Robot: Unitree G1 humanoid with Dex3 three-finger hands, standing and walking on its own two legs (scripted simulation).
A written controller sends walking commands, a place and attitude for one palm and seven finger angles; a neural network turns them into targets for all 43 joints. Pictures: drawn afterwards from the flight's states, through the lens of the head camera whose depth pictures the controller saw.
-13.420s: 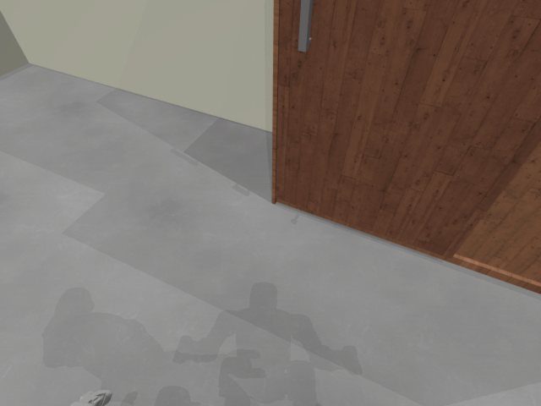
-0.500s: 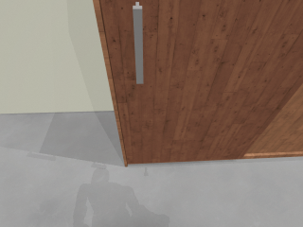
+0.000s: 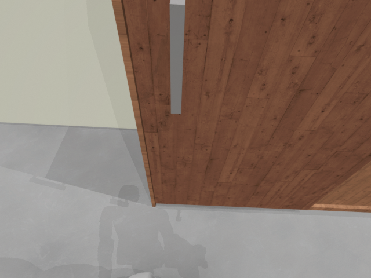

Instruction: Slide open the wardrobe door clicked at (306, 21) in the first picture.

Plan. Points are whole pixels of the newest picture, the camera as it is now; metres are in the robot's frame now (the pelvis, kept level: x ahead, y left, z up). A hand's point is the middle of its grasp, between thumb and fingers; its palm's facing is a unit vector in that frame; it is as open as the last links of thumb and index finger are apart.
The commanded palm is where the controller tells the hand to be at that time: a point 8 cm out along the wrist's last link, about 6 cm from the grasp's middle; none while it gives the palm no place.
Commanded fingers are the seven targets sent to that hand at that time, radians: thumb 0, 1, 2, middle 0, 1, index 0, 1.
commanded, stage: shuffle to correct the standing spot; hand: left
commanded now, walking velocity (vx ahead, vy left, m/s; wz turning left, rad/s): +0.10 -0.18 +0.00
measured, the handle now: (177, 61) +0.51 +0.06 +0.19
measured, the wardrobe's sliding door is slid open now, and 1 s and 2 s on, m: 0.00 0.00 0.00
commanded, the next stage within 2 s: come to a stop and stand still in 0.20 s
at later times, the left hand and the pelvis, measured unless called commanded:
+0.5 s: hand out of the picture +0.14 +0.09 -0.16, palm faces +0.08 -0.98 -0.20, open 7.3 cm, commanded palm none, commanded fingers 0.00 0.90 0.90 -0.20 -0.30 -0.20 -0.30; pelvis +0.11 -0.09 +0.01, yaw +3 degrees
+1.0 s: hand out of the picture +0.13 +0.19 -0.17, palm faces +0.08 -0.98 -0.20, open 7.4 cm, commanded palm none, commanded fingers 0.00 0.90 0.90 -0.20 -0.30 -0.20 -0.30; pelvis +0.09 -0.02 +0.03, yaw +1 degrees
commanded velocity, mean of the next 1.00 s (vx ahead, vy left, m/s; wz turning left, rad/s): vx -0.06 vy -0.06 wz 0.00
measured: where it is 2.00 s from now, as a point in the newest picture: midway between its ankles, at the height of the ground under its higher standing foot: outside the picture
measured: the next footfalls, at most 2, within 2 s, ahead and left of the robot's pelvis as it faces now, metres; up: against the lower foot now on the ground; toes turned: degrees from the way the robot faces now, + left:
right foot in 0.28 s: +0.15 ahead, -0.19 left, +0.00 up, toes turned -5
left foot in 0.72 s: +0.17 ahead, +0.02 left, +0.00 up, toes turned +6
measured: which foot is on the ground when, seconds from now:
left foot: down 0.00-0.28, up 0.30-0.70, down 0.72-1.00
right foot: up 0.00-0.26, down 0.28-0.72, up 0.74-1.00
